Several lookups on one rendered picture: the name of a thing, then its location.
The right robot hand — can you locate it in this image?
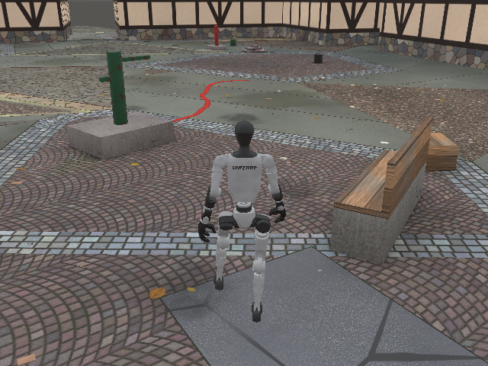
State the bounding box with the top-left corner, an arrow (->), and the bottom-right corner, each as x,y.
269,207 -> 287,223

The robot foot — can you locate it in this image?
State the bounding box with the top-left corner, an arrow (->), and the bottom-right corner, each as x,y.
213,275 -> 223,291
252,302 -> 262,323

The robot left upper arm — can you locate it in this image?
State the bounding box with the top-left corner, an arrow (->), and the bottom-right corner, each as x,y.
209,154 -> 229,197

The robot right foot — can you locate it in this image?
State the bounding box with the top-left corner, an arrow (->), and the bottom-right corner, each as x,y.
252,302 -> 262,323

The robot right upper arm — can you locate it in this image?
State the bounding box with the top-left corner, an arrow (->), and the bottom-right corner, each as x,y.
260,153 -> 280,194

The left robot hand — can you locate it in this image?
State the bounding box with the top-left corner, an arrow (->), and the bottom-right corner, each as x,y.
198,221 -> 216,242

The robot left forearm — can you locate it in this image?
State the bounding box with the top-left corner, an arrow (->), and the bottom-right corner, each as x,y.
200,186 -> 217,224

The robot left foot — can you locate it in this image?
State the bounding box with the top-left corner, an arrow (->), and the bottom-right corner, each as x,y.
213,275 -> 223,291

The robot right forearm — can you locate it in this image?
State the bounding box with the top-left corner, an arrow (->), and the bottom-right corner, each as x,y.
272,183 -> 285,210

